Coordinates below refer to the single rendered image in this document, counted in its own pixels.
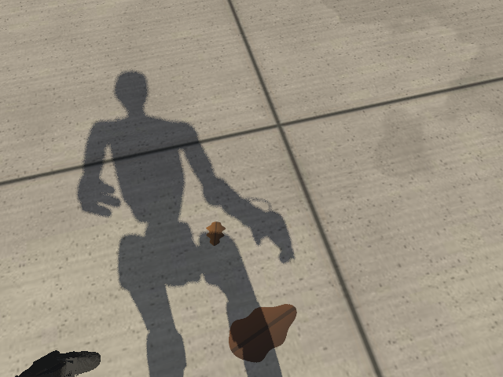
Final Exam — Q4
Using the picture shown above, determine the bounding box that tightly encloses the robot left hand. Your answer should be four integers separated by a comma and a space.
15, 350, 101, 377

